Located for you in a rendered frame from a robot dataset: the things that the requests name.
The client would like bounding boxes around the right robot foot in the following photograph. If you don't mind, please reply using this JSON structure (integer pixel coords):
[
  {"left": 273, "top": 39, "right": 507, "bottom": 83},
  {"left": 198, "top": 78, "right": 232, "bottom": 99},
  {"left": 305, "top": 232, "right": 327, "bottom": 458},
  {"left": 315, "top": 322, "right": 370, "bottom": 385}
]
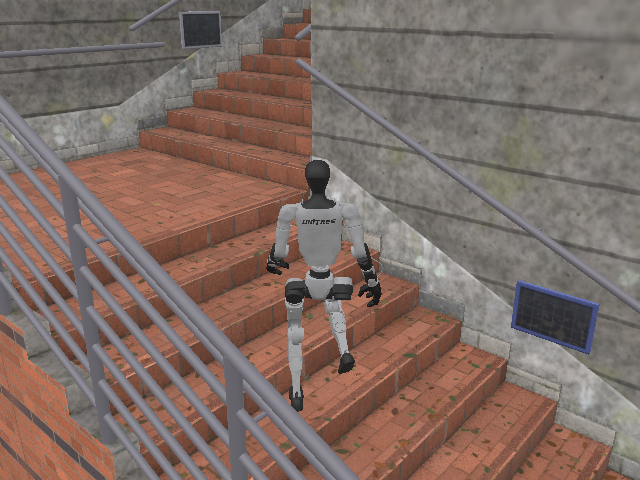
[{"left": 338, "top": 353, "right": 355, "bottom": 374}]

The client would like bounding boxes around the robot left hand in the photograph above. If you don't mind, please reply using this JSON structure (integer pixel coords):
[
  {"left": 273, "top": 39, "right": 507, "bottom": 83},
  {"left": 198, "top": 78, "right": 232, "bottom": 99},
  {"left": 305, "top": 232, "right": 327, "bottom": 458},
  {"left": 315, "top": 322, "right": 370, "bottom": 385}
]
[{"left": 266, "top": 260, "right": 289, "bottom": 275}]

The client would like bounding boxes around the robot right hand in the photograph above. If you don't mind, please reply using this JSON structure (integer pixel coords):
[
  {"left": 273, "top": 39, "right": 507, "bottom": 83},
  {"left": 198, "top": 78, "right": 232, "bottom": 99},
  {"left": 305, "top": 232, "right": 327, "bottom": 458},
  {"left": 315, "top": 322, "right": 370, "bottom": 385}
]
[{"left": 358, "top": 282, "right": 382, "bottom": 307}]

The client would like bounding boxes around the right robot shin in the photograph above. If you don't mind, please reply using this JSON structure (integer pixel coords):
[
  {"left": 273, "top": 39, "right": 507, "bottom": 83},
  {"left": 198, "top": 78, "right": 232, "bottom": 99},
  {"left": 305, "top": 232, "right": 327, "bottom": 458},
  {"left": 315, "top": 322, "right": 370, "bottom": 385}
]
[{"left": 329, "top": 300, "right": 349, "bottom": 357}]

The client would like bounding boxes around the robot left upper arm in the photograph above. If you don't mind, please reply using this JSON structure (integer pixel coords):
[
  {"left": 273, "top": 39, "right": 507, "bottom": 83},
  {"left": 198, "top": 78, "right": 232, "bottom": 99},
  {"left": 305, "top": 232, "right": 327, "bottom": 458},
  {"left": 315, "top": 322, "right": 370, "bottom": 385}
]
[{"left": 274, "top": 203, "right": 298, "bottom": 258}]

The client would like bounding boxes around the robot right forearm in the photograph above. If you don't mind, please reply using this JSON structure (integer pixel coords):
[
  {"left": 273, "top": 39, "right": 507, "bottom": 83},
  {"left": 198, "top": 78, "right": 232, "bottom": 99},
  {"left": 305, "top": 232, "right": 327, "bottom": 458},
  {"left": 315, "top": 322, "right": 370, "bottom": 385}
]
[{"left": 357, "top": 243, "right": 379, "bottom": 287}]

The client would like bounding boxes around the robot left forearm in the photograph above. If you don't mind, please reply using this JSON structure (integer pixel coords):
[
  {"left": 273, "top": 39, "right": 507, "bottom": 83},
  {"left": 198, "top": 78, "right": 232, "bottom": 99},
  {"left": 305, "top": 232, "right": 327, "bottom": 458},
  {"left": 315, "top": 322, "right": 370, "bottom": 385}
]
[{"left": 267, "top": 243, "right": 283, "bottom": 267}]

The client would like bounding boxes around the robot right upper arm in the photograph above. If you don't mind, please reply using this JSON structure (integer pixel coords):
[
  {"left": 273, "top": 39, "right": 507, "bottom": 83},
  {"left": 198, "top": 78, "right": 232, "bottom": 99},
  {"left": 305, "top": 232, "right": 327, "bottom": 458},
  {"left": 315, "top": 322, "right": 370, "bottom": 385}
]
[{"left": 339, "top": 202, "right": 367, "bottom": 259}]

